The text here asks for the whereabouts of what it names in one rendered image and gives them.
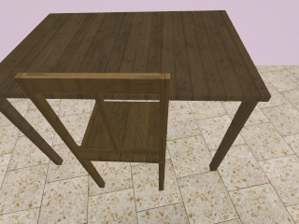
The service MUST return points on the chair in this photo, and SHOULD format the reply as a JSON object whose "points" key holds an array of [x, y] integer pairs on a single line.
{"points": [[117, 131]]}

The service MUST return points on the table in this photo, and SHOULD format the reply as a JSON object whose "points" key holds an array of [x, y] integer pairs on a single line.
{"points": [[200, 49]]}

